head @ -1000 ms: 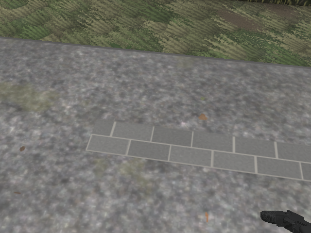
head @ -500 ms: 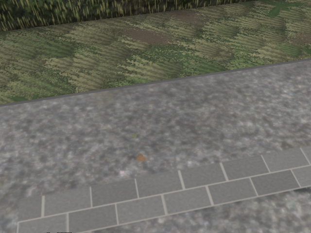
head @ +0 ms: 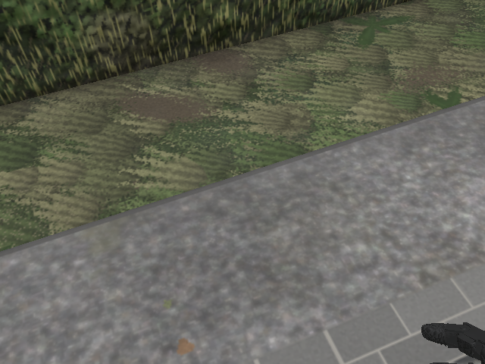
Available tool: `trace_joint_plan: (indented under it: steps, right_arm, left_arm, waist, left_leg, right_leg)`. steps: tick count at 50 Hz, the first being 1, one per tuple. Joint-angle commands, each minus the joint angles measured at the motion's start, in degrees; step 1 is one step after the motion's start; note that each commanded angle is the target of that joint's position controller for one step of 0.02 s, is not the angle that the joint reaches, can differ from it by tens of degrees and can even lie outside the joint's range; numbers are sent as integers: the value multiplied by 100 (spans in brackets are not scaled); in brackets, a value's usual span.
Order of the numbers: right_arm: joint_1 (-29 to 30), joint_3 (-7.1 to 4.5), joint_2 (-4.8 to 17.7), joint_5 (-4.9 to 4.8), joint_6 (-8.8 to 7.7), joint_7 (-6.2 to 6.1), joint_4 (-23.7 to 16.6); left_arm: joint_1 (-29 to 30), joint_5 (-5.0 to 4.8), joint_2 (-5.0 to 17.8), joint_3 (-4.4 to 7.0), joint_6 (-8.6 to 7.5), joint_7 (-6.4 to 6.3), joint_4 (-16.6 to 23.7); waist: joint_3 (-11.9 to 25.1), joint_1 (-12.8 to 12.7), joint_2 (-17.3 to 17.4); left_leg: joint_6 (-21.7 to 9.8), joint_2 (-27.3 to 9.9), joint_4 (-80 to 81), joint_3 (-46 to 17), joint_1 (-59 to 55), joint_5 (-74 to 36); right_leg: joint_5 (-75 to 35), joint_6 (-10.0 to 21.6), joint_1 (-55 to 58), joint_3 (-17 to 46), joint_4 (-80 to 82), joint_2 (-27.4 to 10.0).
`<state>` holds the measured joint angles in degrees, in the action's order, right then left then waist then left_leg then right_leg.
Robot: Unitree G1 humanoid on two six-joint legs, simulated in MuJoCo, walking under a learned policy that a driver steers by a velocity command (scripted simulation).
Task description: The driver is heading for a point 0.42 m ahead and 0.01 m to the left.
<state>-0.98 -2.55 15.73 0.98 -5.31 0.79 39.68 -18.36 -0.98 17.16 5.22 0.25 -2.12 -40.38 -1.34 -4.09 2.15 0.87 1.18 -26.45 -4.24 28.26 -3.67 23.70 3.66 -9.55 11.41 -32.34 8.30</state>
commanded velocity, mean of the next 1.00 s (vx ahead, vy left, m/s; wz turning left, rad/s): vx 0.24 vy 0.00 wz -0.11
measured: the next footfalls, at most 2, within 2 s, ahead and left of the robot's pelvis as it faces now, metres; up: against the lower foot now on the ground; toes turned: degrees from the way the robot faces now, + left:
right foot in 0.32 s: +0.10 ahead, -0.13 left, +0.00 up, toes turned -1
left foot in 0.66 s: +0.23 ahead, +0.13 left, +0.00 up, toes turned -2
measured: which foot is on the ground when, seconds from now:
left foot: down 0.00-0.36, up 0.38-0.64, down 0.66-1.00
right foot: down 0.00-0.02, up 0.04-0.30, down 0.32-0.66, up 0.68-1.00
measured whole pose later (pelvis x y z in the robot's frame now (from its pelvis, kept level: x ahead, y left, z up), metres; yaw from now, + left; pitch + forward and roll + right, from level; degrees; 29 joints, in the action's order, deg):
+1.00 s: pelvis +0.27 +0.03 +0.02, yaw -3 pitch +2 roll +1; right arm -18.2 -2.0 15.0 -0.4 -2.2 -0.3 49.5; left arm -6.4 0.1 14.6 2.4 -3.5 0.5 -39.8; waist -1.5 4.1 -2.0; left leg -2.2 3.0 -17.9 1.3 3.5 16.2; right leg 1.9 -0.7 -32.0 1.4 -34.6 -2.4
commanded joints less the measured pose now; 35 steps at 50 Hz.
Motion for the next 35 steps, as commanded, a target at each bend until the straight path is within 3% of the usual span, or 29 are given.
trace_joint_plan:
  steps: [1,2,3,4,5,7,9,10,13,15,16,17,18,19,20,21,22,23,25,27,30,32,33,34,35]
  right_arm:
    - [-957,-313,1140,230,-115,-83,-246]
    - [-1164,-320,1098,188,-15,-55,-93]
    - [-835,-251,779,-5,55,-39,-258]
    - [-642,-169,519,-26,139,-56,-341]
    - [-464,-92,403,2,219,-54,-335]
    - [-173,-63,438,37,320,-60,-272]
    - [-126,-89,471,59,352,-65,-201]
    - [-183,-107,508,37,362,-73,-160]
    - [-369,-130,619,-48,411,-89,-63]
    - [-425,-87,559,-108,445,-76,-7]
    - [-518,-78,567,-112,440,-65,39]
    - [-431,-59,538,-90,431,-55,7]
    - [-295,-54,437,-110,392,-67,-115]
    - [-72,-73,457,-147,304,-78,-170]
    - [-23,-123,528,-214,226,-69,-216]
    - [-183,-202,671,-240,186,-63,-137]
    - [-342,-228,682,-232,141,-34,-84]
    - [-369,-204,554,-225,94,8,-52]
    - [-125,-108,292,-187,13,106,-55]
    - [-45,-51,198,-184,-8,187,-59]
    - [-479,-97,397,-242,34,211,103]
    - [-1288,-189,604,-247,68,130,377]
    - [-1973,-275,937,-210,53,62,495]
    - [-2449,-454,1740,-134,90,63,545]
    - [-2423,-374,1429,-132,58,88,548]
  left_arm:
    - [-49,172,66,-51,-106,-29,566]
    - [-1033,49,248,-69,-110,17,465]
    - [-1092,4,789,49,-41,30,227]
    - [-387,-17,963,109,72,8,269]
    - [-42,-1,883,104,182,-33,306]
    - [152,53,598,37,289,-46,388]
    - [47,88,222,-88,243,-32,324]
    - [105,114,149,-128,205,-22,309]
    - [188,104,253,-119,166,21,241]
    - [9,148,206,-125,173,82,97]
    - [57,212,298,-110,165,86,141]
    - [2,252,515,-79,141,62,220]
    - [-135,243,863,20,112,63,120]
    - [-252,203,968,58,40,74,91]
    - [-97,207,1043,72,-55,54,81]
    - [-41,209,882,29,-159,29,85]
    - [-46,147,736,-3,-249,29,58]
    - [-90,85,625,-32,-299,34,48]
    - [-85,17,642,-14,-310,58,15]
    - [-123,20,762,31,-280,98,-11]
    - [-143,-32,833,50,-244,167,-49]
    - [-89,4,617,-29,-255,177,-57]
    - [16,74,260,-138,-290,185,16]
    - [-75,48,-2,-215,-431,135,353]
    - [92,-53,476,-95,-528,103,374]
  waist:
    - [1702,482,475]
    - [2388,128,1731]
    - [2130,195,920]
    - [1538,395,447]
    - [1151,395,172]
    - [598,226,326]
    - [641,194,593]
    - [742,257,650]
    - [950,333,656]
    - [886,201,561]
    - [717,208,544]
    - [507,169,253]
    - [181,183,-675]
    - [-116,20,-1335]
    - [-409,28,-1731]
    - [-495,107,-1637]
    - [-444,154,-1476]
    - [-332,156,-1259]
    - [-205,72,-1012]
    - [-65,47,-1098]
    - [-1,317,-1043]
    - [183,707,-855]
    - [503,997,-140]
    - [877,1020,1591]
    - [687,1087,1192]
  left_leg:
    - [-892,-1686,-109,-1417,-3244,-3900]
    - [-2047,-2817,69,-3294,-4005,-3485]
    - [-2037,-2625,290,-3339,-3538,-1750]
    - [-1730,-2180,346,-2539,-3075,-724]
    - [-1517,-1852,519,-2062,-2469,-26]
    - [-1274,-1357,871,-1342,-1331,513]
    - [-1223,-1052,931,-798,-1063,173]
    - [-1271,-1060,889,-729,-1153,1]
    - [-1362,-1230,783,-852,-1365,502]
    - [-1048,-1030,979,-760,-769,2880]
    - [-779,-899,1036,-750,-344,3842]
    - [-544,-726,685,-602,28,4198]
    - [-246,-128,5,206,200,3898]
    - [-50,183,-1100,695,284,3091]
    - [-117,92,-1852,531,558,2768]
    - [-191,-96,-2378,343,967,2950]
    - [-255,-227,-2597,240,1330,2880]
    - [-309,-350,-2519,197,1495,2715]
    - [-310,-333,-1709,426,989,2300]
    - [-239,-168,-1103,678,106,2084]
    - [-245,-1,-340,836,-1172,1485]
    - [-362,-59,-130,685,-2345,1478]
    - [-633,-862,249,-385,-3217,1813]
    - [-1528,-2187,1042,-2822,-4118,2967]
    - [-1892,-2423,1470,-3773,-3923,3961]
  right_leg:
    - [-156,-176,-1173,177,-2359,-258]
    - [1926,-454,-2054,49,-3626,-1]
    - [1545,-632,-2274,192,-4177,-375]
    - [1161,-755,-2484,-54,-4399,-514]
    - [933,-795,-2476,-190,-4222,-616]
    - [577,-805,-1886,-417,-3301,-812]
    - [477,-804,-1250,-788,-2209,-821]
    - [401,-786,-1040,-847,-1751,-856]
    - [-443,-665,-522,-906,-617,-875]
    - [-1031,-432,293,-1147,275,-739]
    - [-705,-270,488,-1100,223,-789]
    - [153,1,429,-593,444,-1216]
    - [1714,380,-200,100,1032,-1545]
    - [2434,716,-437,1051,1971,-2060]
    - [2288,947,-474,1761,2406,-2512]
    - [1737,993,-223,1814,2383,-2570]
    - [1294,969,179,1733,2267,-2557]
    - [850,889,533,1513,2161,-2475]
    - [-60,700,564,826,2088,-2174]
    - [-463,663,212,364,2019,-1958]
    - [-357,623,-420,244,1797,-1946]
    - [-466,379,-980,42,1144,-1758]
    - [-556,51,-1574,-494,-366,-1312]
    - [410,-319,-3100,-1161,-2261,-697]
    - [871,-349,-3760,-649,-3342,-846]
